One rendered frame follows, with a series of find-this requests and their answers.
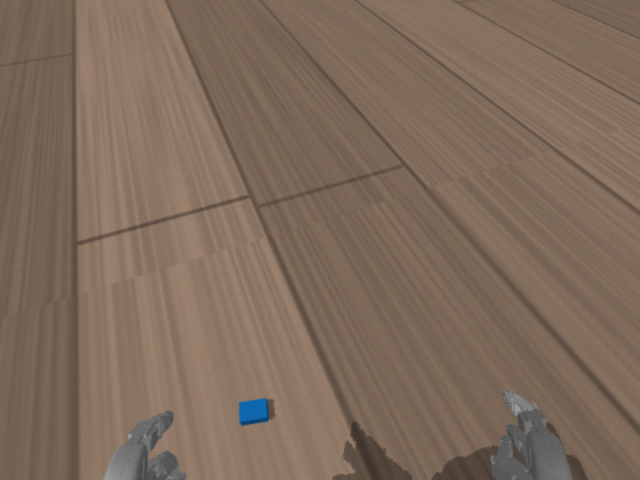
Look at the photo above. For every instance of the left robot hand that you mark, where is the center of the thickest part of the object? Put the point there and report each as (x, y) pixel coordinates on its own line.
(130, 462)

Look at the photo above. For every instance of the right robot hand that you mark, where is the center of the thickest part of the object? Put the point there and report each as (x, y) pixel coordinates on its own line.
(541, 451)

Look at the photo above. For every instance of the small box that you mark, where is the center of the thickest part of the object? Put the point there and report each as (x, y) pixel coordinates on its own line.
(254, 411)

